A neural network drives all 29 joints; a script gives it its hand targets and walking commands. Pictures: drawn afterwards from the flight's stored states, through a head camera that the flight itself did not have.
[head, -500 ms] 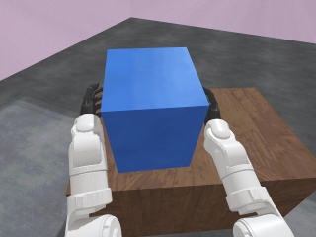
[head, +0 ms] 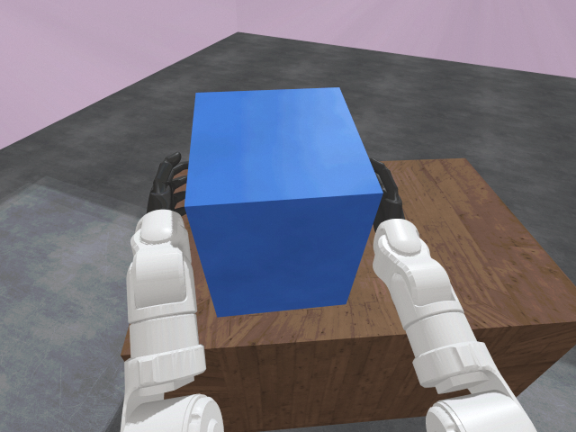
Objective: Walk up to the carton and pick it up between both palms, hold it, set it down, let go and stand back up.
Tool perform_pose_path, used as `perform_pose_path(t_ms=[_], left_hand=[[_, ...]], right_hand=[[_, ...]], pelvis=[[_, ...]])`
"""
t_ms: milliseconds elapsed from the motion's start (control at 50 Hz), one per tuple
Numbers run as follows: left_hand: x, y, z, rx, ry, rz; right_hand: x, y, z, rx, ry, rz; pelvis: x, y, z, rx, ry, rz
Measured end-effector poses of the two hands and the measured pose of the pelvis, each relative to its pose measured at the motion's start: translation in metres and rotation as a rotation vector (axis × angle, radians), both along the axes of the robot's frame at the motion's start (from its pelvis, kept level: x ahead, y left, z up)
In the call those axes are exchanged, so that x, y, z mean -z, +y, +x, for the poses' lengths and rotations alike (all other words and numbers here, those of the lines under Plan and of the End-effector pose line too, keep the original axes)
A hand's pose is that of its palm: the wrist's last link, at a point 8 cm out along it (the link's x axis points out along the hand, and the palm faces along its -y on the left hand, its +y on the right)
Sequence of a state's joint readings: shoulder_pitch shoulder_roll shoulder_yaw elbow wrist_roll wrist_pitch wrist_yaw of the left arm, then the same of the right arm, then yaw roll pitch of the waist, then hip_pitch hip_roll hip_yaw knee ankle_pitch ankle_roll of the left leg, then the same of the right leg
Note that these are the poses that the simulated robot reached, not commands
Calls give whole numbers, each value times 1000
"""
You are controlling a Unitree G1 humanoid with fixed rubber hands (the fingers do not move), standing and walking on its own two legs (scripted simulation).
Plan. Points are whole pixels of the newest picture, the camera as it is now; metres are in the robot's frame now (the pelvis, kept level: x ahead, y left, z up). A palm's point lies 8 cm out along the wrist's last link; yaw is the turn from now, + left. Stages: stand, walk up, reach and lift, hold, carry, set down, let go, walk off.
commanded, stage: hold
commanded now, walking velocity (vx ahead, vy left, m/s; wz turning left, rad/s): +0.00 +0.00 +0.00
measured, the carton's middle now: (276, 206) +0.40 +0.01 +0.15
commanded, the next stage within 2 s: none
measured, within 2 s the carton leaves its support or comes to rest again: neither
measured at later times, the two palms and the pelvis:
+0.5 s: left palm (167, 216) +0.35 +0.15 +0.18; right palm (387, 217) +0.34 -0.14 +0.16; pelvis -0.01 -0.01 +0.00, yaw +0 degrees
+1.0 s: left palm (169, 217) +0.35 +0.15 +0.18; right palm (387, 217) +0.34 -0.14 +0.16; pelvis +0.00 -0.01 +0.00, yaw +0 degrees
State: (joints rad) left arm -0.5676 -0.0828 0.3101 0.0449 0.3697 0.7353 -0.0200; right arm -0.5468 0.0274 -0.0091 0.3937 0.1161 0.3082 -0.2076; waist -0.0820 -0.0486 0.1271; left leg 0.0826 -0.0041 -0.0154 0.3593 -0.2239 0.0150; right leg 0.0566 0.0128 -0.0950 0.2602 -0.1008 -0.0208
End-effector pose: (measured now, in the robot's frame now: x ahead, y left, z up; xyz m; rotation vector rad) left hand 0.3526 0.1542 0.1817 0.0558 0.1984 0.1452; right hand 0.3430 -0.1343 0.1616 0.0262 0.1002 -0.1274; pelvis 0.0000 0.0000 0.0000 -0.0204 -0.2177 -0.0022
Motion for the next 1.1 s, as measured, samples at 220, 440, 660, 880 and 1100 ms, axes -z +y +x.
perform_pose_path(t_ms=[220,440,660,880,1100], left_hand=[[2,-2,-1,-2,10,0],[3,-2,-2,-6,12,-2],[4,-2,-1,-5,12,-2],[5,-3,0,-3,16,-2],[6,-3,0,-2,13,-5]], right_hand=[[1,-2,0,-2,4,-1],[1,-2,0,-5,1,-1],[1,-3,1,-6,-3,0],[2,-4,1,-4,-4,1],[2,-3,2,-3,-11,0]], pelvis=[[0,-2,-3,-1,-1,3],[0,-5,-5,-3,0,6],[0,-7,-5,-5,5,7],[0,-8,-4,-5,0,6],[0,-7,-1,-6,1,5]])
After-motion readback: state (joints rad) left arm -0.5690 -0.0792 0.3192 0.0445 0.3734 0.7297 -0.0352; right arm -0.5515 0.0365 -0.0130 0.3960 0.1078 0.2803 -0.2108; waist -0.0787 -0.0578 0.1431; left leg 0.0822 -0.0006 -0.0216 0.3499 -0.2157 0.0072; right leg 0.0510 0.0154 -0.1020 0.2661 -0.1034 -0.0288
